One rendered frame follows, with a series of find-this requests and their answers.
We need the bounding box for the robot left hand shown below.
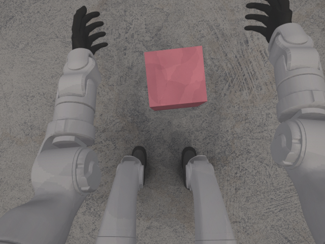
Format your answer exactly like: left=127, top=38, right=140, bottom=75
left=71, top=6, right=108, bottom=55

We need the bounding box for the right robot foot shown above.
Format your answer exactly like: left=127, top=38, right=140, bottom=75
left=182, top=147, right=197, bottom=190

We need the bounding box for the left robot upper arm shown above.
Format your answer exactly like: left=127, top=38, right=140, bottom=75
left=0, top=146, right=102, bottom=244

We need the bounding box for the robot left forearm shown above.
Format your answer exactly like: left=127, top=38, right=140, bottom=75
left=31, top=48, right=102, bottom=187

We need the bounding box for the carton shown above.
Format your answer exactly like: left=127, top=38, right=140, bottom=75
left=144, top=46, right=207, bottom=111

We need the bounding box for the robot right forearm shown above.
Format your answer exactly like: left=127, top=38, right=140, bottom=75
left=268, top=23, right=325, bottom=123

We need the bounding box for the robot right thigh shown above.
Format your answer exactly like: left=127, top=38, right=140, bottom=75
left=186, top=161, right=237, bottom=244

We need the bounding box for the robot right hand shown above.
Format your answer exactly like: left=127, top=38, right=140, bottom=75
left=244, top=0, right=293, bottom=43

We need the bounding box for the right robot upper arm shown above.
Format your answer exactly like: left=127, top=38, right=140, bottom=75
left=270, top=118, right=325, bottom=244

